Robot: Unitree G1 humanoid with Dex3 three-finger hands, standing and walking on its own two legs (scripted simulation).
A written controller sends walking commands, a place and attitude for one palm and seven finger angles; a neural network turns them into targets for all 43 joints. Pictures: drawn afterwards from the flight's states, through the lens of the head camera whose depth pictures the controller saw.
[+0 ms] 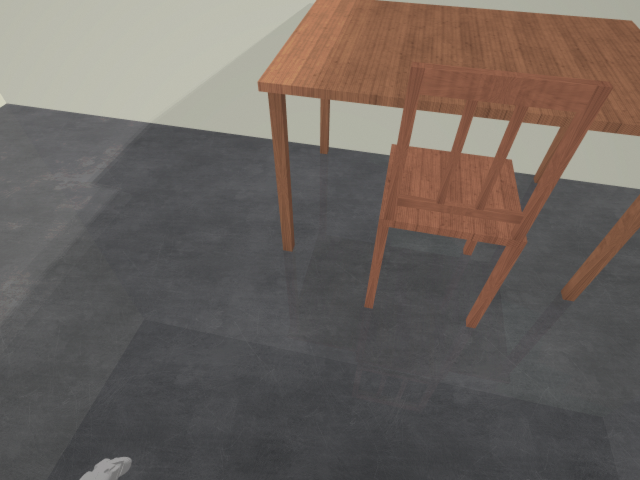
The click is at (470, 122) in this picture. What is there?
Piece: chair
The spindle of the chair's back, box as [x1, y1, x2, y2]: [436, 100, 477, 204]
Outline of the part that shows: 477,101 466,101 438,192 436,203 443,204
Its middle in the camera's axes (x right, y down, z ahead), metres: +0.32 -0.20 +0.92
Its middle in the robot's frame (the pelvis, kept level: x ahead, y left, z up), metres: +0.83 -0.27 -0.07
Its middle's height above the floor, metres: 0.70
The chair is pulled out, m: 0.00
